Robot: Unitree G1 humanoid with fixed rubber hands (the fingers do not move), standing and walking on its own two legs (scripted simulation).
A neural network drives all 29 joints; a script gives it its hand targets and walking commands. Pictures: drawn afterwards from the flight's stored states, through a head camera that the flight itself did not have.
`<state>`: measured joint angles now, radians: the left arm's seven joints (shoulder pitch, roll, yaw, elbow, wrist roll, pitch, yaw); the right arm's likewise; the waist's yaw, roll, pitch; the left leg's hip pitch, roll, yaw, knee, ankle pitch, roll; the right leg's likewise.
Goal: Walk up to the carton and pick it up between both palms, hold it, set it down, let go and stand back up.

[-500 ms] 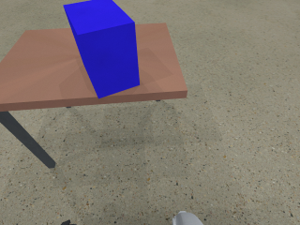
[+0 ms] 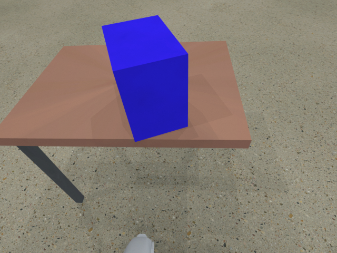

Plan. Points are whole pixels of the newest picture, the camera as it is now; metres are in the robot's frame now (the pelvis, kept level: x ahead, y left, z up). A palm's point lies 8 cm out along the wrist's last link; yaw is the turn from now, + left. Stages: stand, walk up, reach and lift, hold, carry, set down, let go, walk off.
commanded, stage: walk up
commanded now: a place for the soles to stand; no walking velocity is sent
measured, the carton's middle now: (146, 78) +0.64 +0.11 +0.06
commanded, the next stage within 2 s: none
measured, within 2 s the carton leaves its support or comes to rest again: neither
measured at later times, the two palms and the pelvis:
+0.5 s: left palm (60, 246) +0.17 +0.32 -0.12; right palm out of the picture +0.15 -0.19 -0.14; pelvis +0.08 +0.07 -0.02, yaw -1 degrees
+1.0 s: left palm (64, 240) +0.19 +0.31 -0.11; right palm out of the picture +0.14 -0.20 -0.12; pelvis +0.10 +0.07 +0.00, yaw -4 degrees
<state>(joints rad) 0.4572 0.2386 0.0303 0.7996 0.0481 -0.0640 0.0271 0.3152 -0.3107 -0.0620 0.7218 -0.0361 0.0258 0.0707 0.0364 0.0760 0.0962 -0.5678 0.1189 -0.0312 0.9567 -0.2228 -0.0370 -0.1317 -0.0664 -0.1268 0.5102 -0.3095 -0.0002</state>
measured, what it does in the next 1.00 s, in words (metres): walks ahead: left foot, then right foot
